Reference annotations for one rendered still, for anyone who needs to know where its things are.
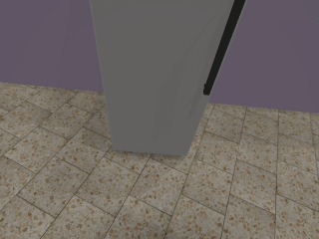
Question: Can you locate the fridge door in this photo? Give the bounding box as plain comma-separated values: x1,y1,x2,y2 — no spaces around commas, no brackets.
91,0,246,155

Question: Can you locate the handle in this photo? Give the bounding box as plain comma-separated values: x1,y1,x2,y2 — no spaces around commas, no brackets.
203,0,245,96

